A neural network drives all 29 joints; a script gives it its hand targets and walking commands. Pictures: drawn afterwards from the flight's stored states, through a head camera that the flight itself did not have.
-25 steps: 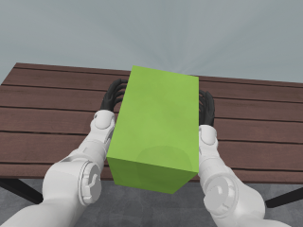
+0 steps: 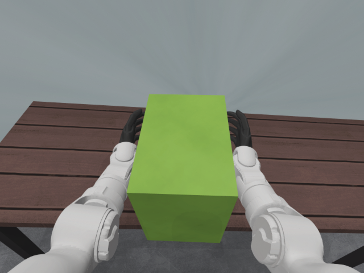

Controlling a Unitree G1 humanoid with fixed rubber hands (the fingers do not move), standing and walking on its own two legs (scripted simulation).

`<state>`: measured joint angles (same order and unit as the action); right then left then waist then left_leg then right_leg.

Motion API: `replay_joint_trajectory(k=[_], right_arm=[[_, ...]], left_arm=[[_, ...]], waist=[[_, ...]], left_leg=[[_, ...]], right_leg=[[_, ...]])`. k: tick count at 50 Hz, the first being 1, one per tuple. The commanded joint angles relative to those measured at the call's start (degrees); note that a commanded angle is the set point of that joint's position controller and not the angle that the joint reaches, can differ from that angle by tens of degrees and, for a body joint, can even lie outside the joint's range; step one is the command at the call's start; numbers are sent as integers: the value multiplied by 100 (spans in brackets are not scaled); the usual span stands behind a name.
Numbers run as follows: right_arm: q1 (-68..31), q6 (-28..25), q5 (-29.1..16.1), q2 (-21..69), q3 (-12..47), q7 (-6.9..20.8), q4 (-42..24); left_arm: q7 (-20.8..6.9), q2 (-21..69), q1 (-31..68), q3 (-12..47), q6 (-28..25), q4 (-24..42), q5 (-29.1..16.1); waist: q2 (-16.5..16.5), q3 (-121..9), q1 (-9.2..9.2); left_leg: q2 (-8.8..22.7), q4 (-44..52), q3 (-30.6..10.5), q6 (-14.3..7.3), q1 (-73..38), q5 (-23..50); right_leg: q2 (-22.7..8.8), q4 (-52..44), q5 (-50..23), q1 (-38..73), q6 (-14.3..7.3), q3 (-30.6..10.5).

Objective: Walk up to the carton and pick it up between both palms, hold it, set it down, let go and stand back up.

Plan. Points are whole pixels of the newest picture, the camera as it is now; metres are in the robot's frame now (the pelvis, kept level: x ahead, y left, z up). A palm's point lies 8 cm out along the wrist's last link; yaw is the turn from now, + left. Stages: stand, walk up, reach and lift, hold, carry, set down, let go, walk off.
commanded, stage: reach and lift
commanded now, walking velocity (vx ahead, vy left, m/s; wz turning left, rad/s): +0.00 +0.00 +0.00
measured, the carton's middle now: (184, 169) +0.36 +0.00 +0.04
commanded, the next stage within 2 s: hold in 1.82 s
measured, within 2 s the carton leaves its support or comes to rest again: neither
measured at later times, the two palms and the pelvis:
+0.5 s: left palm (138, 117) +0.40 +0.11 +0.17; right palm (263, 128) +0.38 -0.16 +0.17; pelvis -0.02 -0.01 +0.00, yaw +0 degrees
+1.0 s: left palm (137, 112) +0.38 +0.11 +0.19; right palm (269, 115) +0.39 -0.16 +0.20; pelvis -0.02 -0.03 +0.01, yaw +0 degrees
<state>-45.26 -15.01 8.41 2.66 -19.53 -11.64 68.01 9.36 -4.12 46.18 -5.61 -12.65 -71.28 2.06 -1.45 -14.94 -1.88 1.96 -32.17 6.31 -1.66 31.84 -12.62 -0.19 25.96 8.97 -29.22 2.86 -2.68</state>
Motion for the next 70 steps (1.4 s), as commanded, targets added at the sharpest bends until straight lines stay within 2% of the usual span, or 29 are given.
replay_joint_trajectory(k=[1,8,13,16,23,28,32,37,44,48,59,70], right_arm=[[-4541,455,-825,3827,2357,1061,-1105],[-5537,941,-1277,3791,2595,1226,-1813],[-5825,1244,-1447,3570,2461,1308,-1815],[-5834,1401,-1509,3367,2315,1348,-1674],[-5990,1713,-1816,3244,2395,1330,-1647],[-6308,1916,-2209,3411,2778,1209,-2222],[-6486,2108,-2534,3598,3101,1062,-2865],[-6364,2441,-2790,3763,3267,876,-3244],[-6262,2844,-3023,3777,3343,767,-3537],[-6288,2960,-3030,3753,3286,759,-3612],[-6328,3105,-3108,3668,3383,768,-3854],[-6587,3190,-3052,3685,3270,806,-3744]], left_arm=[[-622,4664,5682,1398,-202,2289,-2],[-449,4913,5923,1277,525,2309,-140],[-396,4877,5866,931,1065,2191,17],[-389,4859,5849,790,1336,2186,92],[-419,4716,5811,520,1924,2447,245],[-482,4591,5584,409,2381,2759,303],[-541,4517,5444,473,2706,3142,234],[-639,4378,5362,488,3075,3504,202],[-705,4339,5393,604,3517,3986,147],[-742,4419,5443,667,3680,4146,122],[-797,4495,5231,702,4023,4377,186],[-806,4490,5537,698,4180,4364,129]], waist=[[995,-2950,62],[752,-2977,345],[644,-2764,482],[660,-2593,452],[509,-2133,532],[240,-2053,735],[86,-2189,821],[50,-2104,822],[206,-2202,733],[319,-2225,658],[393,-2301,663],[403,-2099,648]], left_leg=[[-23,454,-665,756,-2985,2645],[55,775,-814,619,-2768,1543],[98,994,-887,530,-2786,1097],[137,1110,-928,556,-2866,951],[71,1176,-931,515,-3110,1140],[-82,1093,-851,363,-3298,1436],[-190,1019,-808,260,-3358,1602],[-276,996,-802,171,-3260,1491],[-290,937,-851,199,-3286,1511],[-271,930,-878,254,-3275,1476],[-267,878,-880,295,-3361,1693],[-270,1010,-845,263,-3120,1202]], right_leg=[[474,-555,-669,1473,-355,608],[524,-496,-24,1336,-335,605],[547,-509,170,1397,-323,597],[554,-544,193,1499,-338,576],[563,-709,14,1812,-339,518],[558,-865,-161,1946,-291,461],[554,-913,-446,2055,-212,407],[527,-946,-480,2072,-140,364],[558,-931,-440,1990,-148,378],[568,-915,-406,1993,-174,373],[602,-899,-488,2179,-177,364],[587,-933,-88,2099,-187,360]])
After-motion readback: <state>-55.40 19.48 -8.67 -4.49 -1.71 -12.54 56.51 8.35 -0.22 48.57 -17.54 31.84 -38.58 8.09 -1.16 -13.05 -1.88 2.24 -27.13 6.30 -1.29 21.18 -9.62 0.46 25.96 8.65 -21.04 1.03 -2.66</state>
